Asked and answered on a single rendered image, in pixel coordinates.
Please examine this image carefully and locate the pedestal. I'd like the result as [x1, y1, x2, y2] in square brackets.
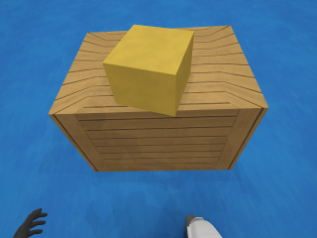
[48, 25, 268, 173]

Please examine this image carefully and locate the robot right thigh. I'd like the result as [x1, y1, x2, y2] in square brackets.
[187, 220, 222, 238]

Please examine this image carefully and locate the carton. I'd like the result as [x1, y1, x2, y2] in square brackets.
[102, 25, 194, 117]

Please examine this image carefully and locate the robot left hand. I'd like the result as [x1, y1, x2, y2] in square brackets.
[13, 208, 48, 238]

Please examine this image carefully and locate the right robot foot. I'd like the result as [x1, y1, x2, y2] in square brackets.
[185, 214, 196, 238]

